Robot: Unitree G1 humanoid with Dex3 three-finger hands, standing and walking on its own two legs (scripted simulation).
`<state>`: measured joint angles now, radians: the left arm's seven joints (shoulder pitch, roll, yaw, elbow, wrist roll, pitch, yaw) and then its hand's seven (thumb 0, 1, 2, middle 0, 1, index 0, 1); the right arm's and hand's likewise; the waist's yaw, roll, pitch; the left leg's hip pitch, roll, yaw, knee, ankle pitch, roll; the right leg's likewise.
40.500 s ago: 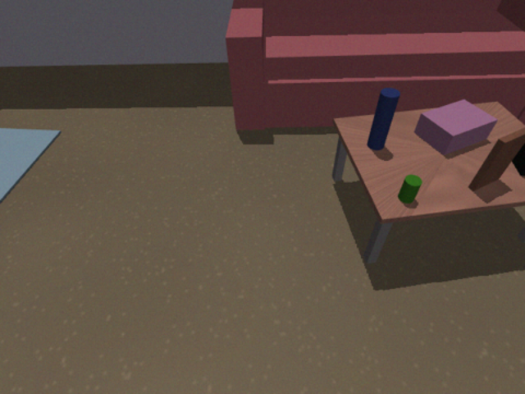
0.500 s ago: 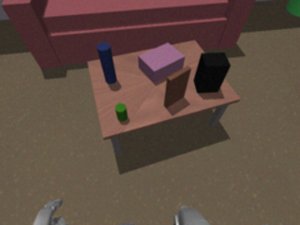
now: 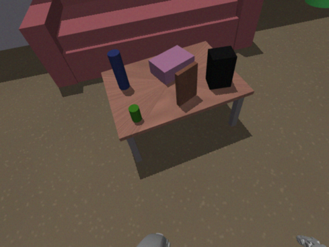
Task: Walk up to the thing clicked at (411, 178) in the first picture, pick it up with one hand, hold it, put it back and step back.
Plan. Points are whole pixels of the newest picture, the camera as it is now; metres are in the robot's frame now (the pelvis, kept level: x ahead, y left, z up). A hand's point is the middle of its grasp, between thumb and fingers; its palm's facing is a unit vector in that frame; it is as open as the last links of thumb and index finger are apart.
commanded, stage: step back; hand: left
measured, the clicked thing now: (135, 113) +0.80 +0.24 -0.36
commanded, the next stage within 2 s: stand in 1.72 s
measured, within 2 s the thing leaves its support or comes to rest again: neither
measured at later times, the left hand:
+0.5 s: hand out of the picture -0.09 +0.27 -0.16, palm faces -0.01 -0.93 -0.37, open 7.4 cm
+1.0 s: hand out of the picture -0.20 +0.27 -0.14, palm faces +0.07 -0.93 -0.37, open 7.4 cm
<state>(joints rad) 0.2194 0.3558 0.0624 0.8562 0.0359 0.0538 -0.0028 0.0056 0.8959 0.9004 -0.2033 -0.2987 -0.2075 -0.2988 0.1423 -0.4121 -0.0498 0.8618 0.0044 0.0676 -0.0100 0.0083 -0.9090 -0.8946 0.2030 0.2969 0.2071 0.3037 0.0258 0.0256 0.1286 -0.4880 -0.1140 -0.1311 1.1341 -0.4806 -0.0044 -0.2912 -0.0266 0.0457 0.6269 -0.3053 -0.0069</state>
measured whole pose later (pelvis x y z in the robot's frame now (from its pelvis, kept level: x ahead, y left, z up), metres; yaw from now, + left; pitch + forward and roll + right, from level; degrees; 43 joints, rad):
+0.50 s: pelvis -0.17 +0.00 -0.01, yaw +0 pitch -1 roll +0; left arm 0.17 0.40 0.06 0.85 0.02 0.06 0.00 0.00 0.90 0.90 -0.20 -0.30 -0.20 -0.30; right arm 0.09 -0.38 -0.03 0.83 -0.03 0.03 0.00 0.01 -0.90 -0.89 0.21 0.30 0.21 0.30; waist 0.03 -0.04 0.17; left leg -0.37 0.04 0.03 0.61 -0.22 0.00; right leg -0.28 0.02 0.08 0.84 -0.50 0.02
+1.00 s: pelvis -0.25 -0.01 +0.00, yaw +4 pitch -3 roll +1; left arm 0.21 0.40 0.06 0.95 0.02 0.03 -0.03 0.00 0.90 0.90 -0.20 -0.30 -0.20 -0.30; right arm 0.26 -0.35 -0.04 1.00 -0.04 -0.02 0.02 0.01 -0.91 -0.89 0.20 0.30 0.21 0.30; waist 0.00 -0.04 0.05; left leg -0.19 -0.03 -0.02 0.54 -0.31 0.04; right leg -0.33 -0.03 0.01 0.82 -0.47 -0.02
